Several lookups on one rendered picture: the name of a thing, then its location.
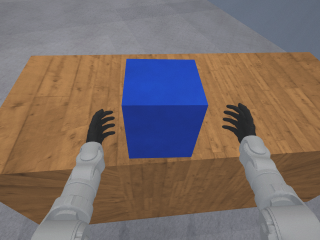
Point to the robot left upper arm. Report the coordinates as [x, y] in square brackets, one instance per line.
[63, 230]

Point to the right robot hand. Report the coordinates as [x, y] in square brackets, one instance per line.
[244, 124]

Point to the left robot forearm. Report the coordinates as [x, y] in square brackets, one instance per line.
[76, 200]

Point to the left robot hand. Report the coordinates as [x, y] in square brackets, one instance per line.
[95, 131]

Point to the pedestal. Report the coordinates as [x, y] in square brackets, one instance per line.
[45, 118]

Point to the right robot forearm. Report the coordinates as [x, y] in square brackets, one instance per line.
[265, 180]

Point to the robot right upper arm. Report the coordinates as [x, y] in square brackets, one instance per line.
[288, 222]

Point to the carton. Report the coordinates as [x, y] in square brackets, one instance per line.
[163, 107]

